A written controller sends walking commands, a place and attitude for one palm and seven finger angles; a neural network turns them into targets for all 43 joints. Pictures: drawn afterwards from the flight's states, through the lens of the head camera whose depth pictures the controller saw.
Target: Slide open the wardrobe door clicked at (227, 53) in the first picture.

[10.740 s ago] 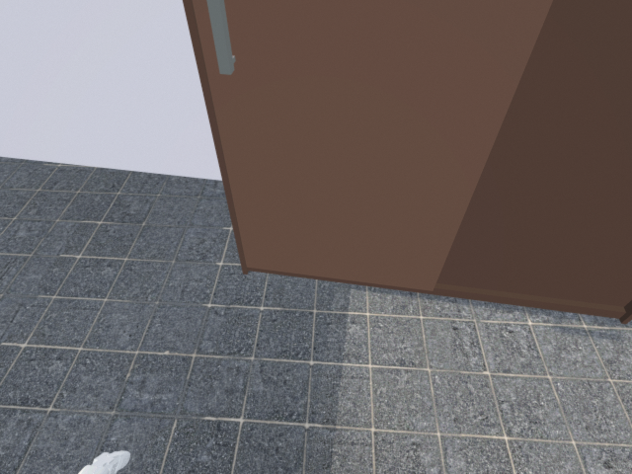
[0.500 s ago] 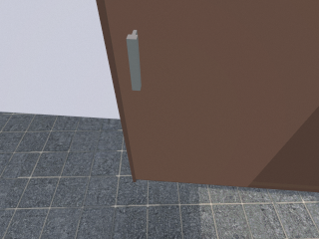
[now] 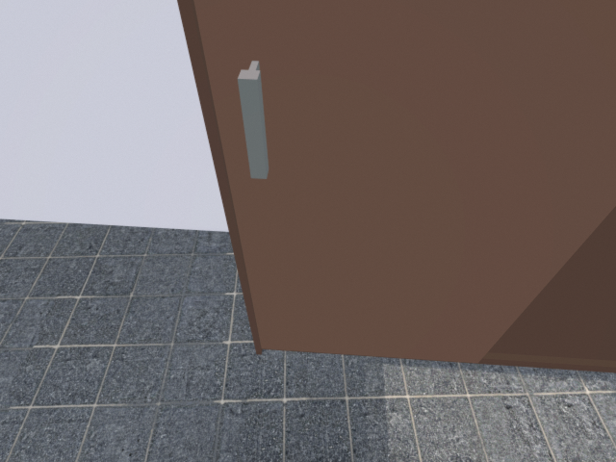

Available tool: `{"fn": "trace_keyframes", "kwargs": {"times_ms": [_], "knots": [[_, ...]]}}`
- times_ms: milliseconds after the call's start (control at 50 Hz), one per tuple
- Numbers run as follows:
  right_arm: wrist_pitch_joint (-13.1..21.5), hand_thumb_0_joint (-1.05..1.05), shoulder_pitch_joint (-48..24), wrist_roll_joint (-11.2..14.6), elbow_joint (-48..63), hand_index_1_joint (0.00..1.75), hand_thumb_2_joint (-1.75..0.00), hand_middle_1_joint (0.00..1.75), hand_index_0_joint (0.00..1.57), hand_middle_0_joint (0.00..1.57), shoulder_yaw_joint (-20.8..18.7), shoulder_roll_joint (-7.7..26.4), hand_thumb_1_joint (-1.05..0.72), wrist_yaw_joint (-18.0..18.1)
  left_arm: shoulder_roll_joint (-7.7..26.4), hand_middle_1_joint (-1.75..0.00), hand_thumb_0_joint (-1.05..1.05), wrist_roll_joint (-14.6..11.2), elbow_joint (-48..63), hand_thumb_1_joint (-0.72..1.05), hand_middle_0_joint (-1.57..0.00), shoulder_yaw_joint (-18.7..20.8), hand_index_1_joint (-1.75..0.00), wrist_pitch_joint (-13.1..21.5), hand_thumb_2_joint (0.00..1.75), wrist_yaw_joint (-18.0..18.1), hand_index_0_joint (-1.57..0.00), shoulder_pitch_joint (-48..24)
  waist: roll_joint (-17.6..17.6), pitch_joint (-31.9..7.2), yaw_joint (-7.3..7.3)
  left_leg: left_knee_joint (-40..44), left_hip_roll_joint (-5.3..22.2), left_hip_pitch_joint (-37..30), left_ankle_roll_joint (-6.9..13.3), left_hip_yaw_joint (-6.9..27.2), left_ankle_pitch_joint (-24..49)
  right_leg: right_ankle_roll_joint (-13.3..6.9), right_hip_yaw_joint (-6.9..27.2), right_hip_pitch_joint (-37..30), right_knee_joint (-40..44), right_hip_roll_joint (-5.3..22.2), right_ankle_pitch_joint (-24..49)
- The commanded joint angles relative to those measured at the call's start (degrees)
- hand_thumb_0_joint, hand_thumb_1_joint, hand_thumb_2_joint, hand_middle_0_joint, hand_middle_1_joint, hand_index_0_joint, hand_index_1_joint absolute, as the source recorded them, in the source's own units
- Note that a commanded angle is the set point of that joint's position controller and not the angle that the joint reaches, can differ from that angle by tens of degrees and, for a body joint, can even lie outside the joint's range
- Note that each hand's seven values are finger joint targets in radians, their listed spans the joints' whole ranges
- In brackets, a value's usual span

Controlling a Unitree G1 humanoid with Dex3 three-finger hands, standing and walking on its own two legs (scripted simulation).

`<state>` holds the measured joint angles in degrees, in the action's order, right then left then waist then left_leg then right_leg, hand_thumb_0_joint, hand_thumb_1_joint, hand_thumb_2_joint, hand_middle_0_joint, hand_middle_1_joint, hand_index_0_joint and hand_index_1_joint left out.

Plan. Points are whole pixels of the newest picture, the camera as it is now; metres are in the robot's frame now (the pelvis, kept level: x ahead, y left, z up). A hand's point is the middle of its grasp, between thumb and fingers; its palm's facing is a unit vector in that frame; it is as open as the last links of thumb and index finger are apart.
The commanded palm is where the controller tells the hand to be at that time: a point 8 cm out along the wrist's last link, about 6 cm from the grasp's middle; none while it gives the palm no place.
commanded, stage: look again from close up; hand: left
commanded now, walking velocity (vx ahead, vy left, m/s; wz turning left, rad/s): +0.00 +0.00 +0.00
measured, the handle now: (257, 121) +0.55 +0.11 +0.16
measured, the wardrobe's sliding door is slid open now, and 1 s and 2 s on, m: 0.00 0.00 0.00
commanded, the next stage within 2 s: shuffle to correct the standing spot in 0.10 s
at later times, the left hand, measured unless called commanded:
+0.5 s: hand out of the picture +0.01 +0.16 -0.18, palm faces +0.03 -0.98 -0.18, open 7.4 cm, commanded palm none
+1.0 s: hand out of the picture +0.15 +0.18 -0.18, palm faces +0.08 -0.97 -0.24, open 7.4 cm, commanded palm none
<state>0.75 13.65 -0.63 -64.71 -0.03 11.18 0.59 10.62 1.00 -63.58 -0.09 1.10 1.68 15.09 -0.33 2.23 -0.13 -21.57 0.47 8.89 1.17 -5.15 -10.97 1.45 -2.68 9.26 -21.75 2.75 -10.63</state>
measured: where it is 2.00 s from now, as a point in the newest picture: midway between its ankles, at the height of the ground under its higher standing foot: outside the picture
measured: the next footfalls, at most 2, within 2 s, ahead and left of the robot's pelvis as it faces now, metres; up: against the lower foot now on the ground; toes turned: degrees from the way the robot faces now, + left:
right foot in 0.88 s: +0.16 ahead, -0.12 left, +0.00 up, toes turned +0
left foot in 1.18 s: +0.12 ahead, +0.12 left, +0.00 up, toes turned +6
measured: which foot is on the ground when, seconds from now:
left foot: down 0.00-0.92, up 0.94-1.00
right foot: down 0.00-0.72, up 0.74-0.86, down 0.88-1.00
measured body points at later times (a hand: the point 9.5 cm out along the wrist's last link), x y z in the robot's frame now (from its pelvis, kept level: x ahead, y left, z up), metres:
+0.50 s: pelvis +0.04 -0.01 -0.01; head +0.03 -0.01 +0.44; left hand +0.01 +0.21 -0.16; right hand +0.01 -0.23 -0.17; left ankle +0.01 +0.10 -0.75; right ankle +0.01 -0.13 -0.75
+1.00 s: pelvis +0.11 -0.01 -0.01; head +0.16 -0.02 +0.43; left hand +0.15 +0.23 -0.16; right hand +0.09 -0.22 -0.18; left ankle +0.02 +0.10 -0.71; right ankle +0.12 -0.11 -0.75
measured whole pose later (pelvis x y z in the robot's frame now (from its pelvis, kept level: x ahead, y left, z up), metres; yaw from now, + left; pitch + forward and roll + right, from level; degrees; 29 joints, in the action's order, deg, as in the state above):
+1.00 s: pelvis +0.11 -0.01 -0.01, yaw +3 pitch +0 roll +0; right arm -1.9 17.4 -0.3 -63.5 -2.6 6.7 3.0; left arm 9.0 1.4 -58.2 3.0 0.2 2.4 11.7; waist -1.1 5.8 -0.9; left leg -49.3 1.6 14.8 0.0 -3.3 -29.7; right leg -1.6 -7.3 15.8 -32.7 2.3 -17.1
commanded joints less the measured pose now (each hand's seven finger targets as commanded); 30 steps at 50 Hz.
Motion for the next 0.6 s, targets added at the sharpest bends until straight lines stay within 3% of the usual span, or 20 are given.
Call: {"fn": "trace_keyframes", "kwargs": {"times_ms": [0, 180, 240, 300, 340, 400, 480, 540, 580], "knots": [[0.71, 0.00, 1.80, 0.11, 1.80, 0.30, -0.90, 0.30, 0.20, 0.20, -1.47, 7.80, -0.90, 0.47, 7.76, -0.30, 0.00, 0.09, 2.20, 0.90, -0.20, 1.33, -0.30, 0.69, 0.90, 0.41, -0.20, 2.49, 0.41, 0.40, 0.00, 5.30, 6.61, 1.45, -0.33, 6.59, 1.80, -2.12, 4.71, 0.47, 4.13, 4.39, 2.54], [0.74, 0.00, 1.10, 0.10, 1.90, 0.30, -0.90, 0.30, 0.20, 0.20, -1.51, 8.68, -0.90, 0.48, 8.71, -0.30, 0.00, 0.08, 2.17, 0.90, -0.20, 1.42, -0.30, 0.76, 0.90, 0.26, -0.20, 1.73, 0.50, 0.95, 0.01, 5.60, 6.65, 1.37, -0.31, 6.63, 1.45, -2.28, 4.88, 0.66, 4.76, 4.52, 2.02], [0.13, 0.00, 3.88, -0.19, 0.64, 0.30, -0.90, 0.30, 0.20, 0.20, -0.63, 4.61, -0.90, 0.39, 5.00, -0.30, 0.00, 0.06, 0.91, 0.90, -0.20, 0.60, -0.30, 0.13, 0.90, 0.30, -0.20, 3.83, 1.01, 0.06, -0.21, 5.65, 6.30, 1.10, -0.85, 6.05, -6.51, -1.67, 4.65, 1.14, 4.50, 4.01, -5.35], [-0.42, 0.00, 4.62, -0.55, 0.63, 0.30, -0.90, 0.30, 0.20, 0.20, -1.09, 5.32, -0.90, 0.30, 5.00, -0.30, 0.00, 0.43, 1.22, 0.90, -0.20, 1.08, -0.30, -0.51, 0.90, -0.12, -0.20, 4.51, 0.20, 3.19, -0.14, 6.83, 6.69, 3.79, -0.21, 6.95, -17.62, -1.93, 4.29, 4.81, 2.99, 2.99, -14.48], [-0.56, 0.00, 4.74, -0.61, 1.06, 0.30, -0.90, 0.30, 0.20, 0.20, -1.45, 5.72, -0.90, 0.30, 4.81, -0.30, 0.00, 0.67, 1.31, 0.90, -0.20, 1.35, -0.30, -0.66, 0.90, -0.44, -0.20, 5.35, -0.64, 5.54, 0.08, 7.27, 7.38, 5.59, 0.54, 7.96, -21.80, -2.17, 4.03, 6.61, 1.75, 2.23, -16.62], [-0.29, 0.00, 5.37, -0.52, 1.49, 0.30, -0.90, 0.30, 0.20, 0.20, -1.52, 5.18, -0.90, 0.35, 4.24, -0.30, 0.00, 0.67, 1.40, 0.90, -0.20, 1.68, -0.30, -0.37, 0.90, -0.80, -0.20, 7.39, 0.06, 7.63, 0.57, 5.53, 7.29, 8.16, 1.17, 7.83, -22.00, -2.82, 4.94, 6.79, 1.06, 2.39, -16.61], [0.76, 0.00, 7.41, -0.31, 1.70, 0.30, -0.90, 0.30, 0.20, 0.20, -1.16, 2.75, -0.90, 0.59, 4.24, -0.30, 0.00, 0.35, 0.80, 0.90, -0.20, 2.35, -0.30, 0.46, 0.90, -0.73, -0.20, 10.56, 4.31, 4.85, 0.85, -2.90, 4.97, 8.48, 0.67, 3.40, -11.25, -5.00, 8.03, 2.46, 1.32, 4.64, -12.35], [1.22, 0.00, 6.95, -0.29, 2.64, 0.30, -0.90, 0.30, 0.20, 0.20, -1.10, 0.98, -0.90, 0.71, 5.48, -0.30, 0.00, 0.21, -0.43, 0.90, -0.20, 3.35, -0.30, 0.69, 0.90, -0.37, -0.20, 14.54, 8.91, 3.85, 1.70, -12.38, 2.57, 14.00, -0.29, -1.20, -8.92, -8.00, 12.19, -3.95, 2.24, 8.47, -5.79], [1.57, 0.00, 6.53, -0.30, 3.08, 0.30, -0.90, 0.30, 0.20, 0.20, -1.16, 0.22, -0.90, 0.74, 5.37, -0.30, 0.00, 0.26, -0.77, 0.90, -0.20, 3.85, -0.30, 0.97, 0.90, -0.10, -0.20, 15.71, 9.69, 3.27, 1.69, -16.03, 2.84, 15.68, -0.58, -2.09, -10.37, -10.02, 13.75, -5.78, 1.76, 10.95, 1.01]]}}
